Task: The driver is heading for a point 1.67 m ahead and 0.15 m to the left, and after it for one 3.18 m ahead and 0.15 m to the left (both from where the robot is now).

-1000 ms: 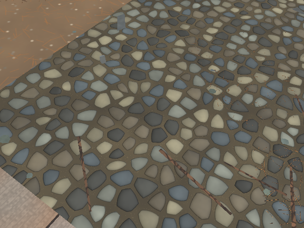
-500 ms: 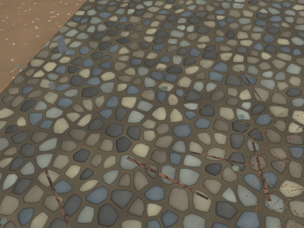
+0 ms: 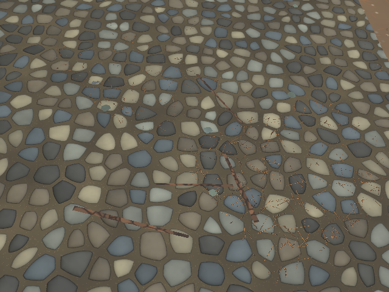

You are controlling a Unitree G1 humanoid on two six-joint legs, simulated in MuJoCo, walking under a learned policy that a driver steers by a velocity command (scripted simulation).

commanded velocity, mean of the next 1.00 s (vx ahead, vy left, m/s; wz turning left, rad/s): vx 0.27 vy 0.00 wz -0.22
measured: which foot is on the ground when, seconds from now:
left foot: down 0.00-0.26, up 0.28-0.78, down 0.80-1.00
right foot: up 0.00-0.24, down 0.26-0.82, up 0.84-1.00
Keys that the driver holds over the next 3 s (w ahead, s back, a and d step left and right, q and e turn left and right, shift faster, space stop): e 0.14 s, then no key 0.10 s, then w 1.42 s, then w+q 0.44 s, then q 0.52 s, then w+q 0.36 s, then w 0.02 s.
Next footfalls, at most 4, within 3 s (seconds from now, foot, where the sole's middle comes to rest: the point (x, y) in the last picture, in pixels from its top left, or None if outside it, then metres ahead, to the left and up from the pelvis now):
0.26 right None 0.00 -0.12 -0.78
0.80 left None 0.29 0.05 -0.78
1.32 right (238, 258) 0.59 -0.17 -0.78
1.88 left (203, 179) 0.91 -0.05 -0.78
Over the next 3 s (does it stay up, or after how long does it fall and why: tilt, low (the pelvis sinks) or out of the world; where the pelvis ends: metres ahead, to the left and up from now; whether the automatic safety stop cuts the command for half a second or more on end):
stays up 1.07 -0.06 0.00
